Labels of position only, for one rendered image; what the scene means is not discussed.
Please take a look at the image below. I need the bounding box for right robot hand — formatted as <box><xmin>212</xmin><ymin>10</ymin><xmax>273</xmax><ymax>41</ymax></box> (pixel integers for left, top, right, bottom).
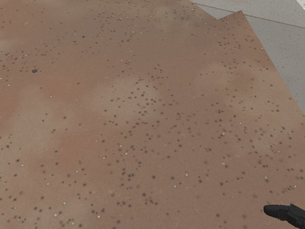
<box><xmin>263</xmin><ymin>204</ymin><xmax>305</xmax><ymax>229</ymax></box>

